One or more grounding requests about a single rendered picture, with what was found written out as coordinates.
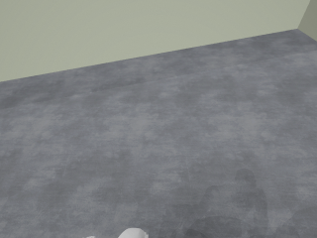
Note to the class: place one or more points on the left robot thigh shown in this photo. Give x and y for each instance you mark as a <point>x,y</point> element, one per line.
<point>134,233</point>

